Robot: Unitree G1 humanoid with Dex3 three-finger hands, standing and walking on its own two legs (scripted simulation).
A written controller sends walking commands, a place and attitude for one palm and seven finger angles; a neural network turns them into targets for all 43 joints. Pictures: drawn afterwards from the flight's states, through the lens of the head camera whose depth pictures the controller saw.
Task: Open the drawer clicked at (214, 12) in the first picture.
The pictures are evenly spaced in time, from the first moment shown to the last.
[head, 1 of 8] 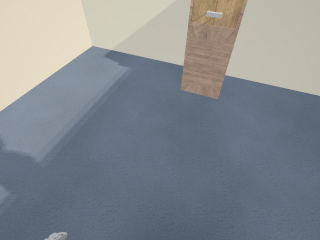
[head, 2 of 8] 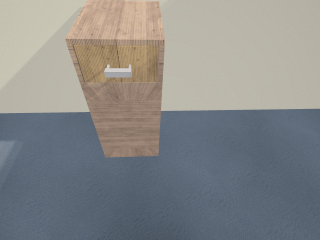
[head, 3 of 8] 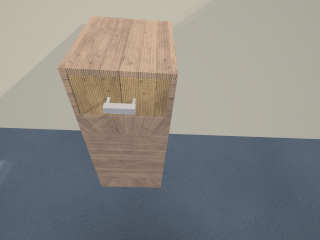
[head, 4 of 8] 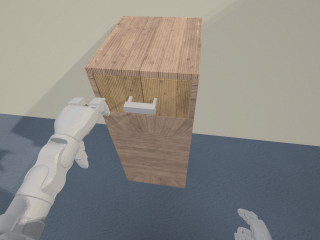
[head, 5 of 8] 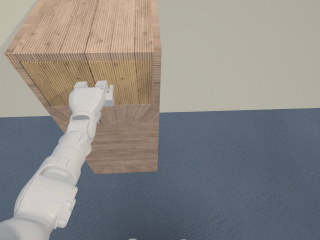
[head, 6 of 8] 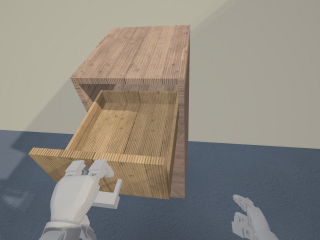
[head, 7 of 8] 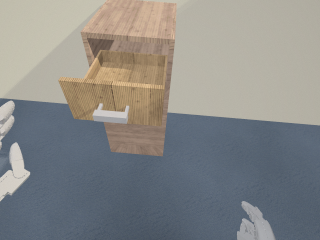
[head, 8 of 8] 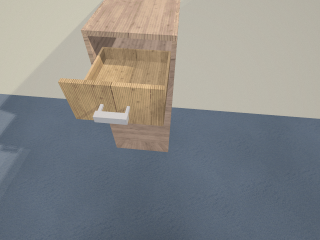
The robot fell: no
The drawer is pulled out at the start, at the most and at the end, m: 0.00 0.30 0.29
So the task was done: yes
